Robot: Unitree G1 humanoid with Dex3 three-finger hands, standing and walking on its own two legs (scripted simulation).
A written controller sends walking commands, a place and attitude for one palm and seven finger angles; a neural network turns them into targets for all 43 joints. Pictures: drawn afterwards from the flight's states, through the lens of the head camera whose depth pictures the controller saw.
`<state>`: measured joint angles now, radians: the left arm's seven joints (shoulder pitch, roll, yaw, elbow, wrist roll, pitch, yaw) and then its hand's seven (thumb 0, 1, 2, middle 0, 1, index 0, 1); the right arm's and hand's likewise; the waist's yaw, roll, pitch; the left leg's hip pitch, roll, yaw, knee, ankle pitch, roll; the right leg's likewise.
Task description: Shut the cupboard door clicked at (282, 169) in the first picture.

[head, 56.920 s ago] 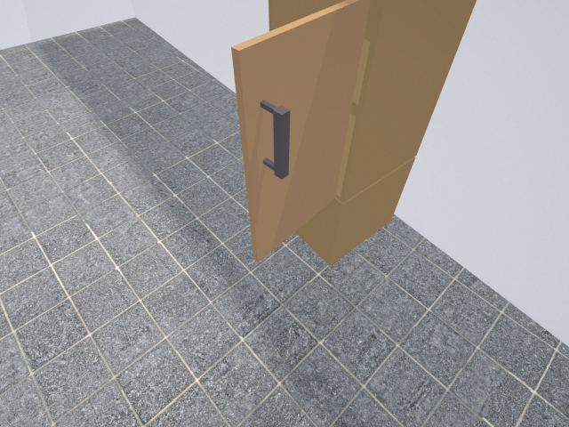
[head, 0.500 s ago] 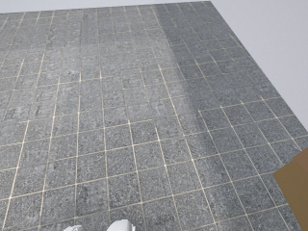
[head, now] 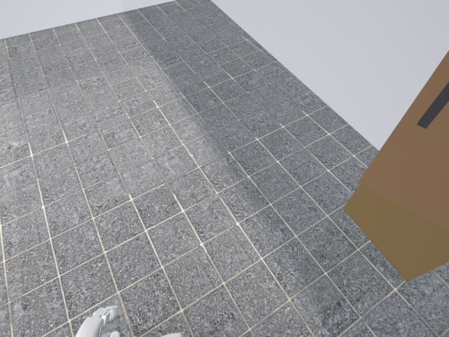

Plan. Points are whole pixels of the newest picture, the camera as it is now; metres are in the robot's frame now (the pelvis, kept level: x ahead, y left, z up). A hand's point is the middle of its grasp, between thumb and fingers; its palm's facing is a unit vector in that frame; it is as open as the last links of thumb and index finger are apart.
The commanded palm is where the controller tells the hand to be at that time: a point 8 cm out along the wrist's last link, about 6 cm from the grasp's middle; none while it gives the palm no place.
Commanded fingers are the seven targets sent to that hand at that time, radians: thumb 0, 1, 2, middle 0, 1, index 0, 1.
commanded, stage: turn to face it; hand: left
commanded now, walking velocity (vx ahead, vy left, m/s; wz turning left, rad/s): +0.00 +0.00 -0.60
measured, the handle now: (445, 93) +0.59 -0.45 +0.09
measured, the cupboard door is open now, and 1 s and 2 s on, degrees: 23 23 23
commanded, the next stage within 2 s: take the last steps up to it in 1.02 s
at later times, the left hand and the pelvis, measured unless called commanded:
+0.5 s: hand (130, 316) +0.17 +0.21 -0.15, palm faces -0.26 -0.95 -0.19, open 7.4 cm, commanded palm none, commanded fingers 0.00 0.90 0.90 -0.20 -0.30 -0.20 -0.30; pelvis +0.03 +0.03 +0.02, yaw -18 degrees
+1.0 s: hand (169, 295) +0.22 +0.14 -0.16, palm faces -0.48 -0.86 -0.20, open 7.4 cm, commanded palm none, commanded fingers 0.00 0.90 0.90 -0.20 -0.30 -0.20 -0.30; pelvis +0.05 +0.01 +0.01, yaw -30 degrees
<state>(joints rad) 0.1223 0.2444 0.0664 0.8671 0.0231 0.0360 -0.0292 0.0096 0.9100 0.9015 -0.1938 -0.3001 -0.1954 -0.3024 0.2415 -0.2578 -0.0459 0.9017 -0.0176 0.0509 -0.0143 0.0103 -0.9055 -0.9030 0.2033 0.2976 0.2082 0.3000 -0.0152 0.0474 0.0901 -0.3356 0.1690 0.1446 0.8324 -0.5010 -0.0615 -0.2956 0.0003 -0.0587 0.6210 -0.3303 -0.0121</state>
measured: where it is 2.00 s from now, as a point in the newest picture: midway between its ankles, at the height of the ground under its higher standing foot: outside the picture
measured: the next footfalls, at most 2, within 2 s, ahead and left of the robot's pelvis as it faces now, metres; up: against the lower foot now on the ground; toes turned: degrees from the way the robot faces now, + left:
left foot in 0.30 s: +0.10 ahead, +0.13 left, +0.00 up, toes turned -7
right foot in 0.68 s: +0.00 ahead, -0.12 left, +0.00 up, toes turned -27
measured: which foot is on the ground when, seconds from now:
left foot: up 0.00-0.28, down 0.30-0.66, up 0.68-0.96, down 0.98-1.00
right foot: down 0.00-0.30, up 0.32-0.66, down 0.68-0.98, up 1.00-1.00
